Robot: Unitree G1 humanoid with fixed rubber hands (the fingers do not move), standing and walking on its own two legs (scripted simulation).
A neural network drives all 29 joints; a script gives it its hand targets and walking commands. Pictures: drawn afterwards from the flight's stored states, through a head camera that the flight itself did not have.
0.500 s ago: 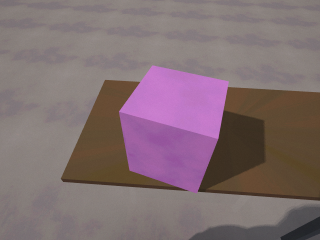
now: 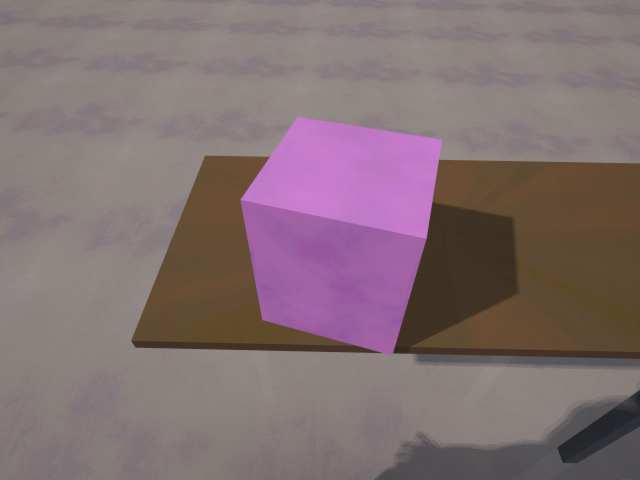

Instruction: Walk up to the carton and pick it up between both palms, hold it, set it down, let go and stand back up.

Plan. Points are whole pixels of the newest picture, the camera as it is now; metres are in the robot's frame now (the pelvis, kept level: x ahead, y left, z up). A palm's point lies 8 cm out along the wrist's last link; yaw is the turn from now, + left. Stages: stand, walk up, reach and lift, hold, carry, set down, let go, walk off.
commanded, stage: walk up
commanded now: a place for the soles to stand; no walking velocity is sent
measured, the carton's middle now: (345, 236) +0.46 -0.02 +0.06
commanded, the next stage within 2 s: reach and lift in 1.48 s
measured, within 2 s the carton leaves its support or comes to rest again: neither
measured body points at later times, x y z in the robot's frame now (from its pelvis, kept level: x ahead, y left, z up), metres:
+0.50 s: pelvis +0.00 -0.01 +0.00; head +0.00 -0.01 +0.45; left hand +0.08 +0.29 -0.12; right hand +0.06 -0.31 -0.13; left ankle +0.03 +0.11 -0.72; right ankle +0.09 -0.12 -0.72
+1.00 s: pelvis +0.02 +0.00 +0.00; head +0.05 +0.00 +0.45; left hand +0.10 +0.30 -0.12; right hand +0.08 -0.30 -0.12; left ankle +0.03 +0.11 -0.72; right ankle +0.09 -0.12 -0.72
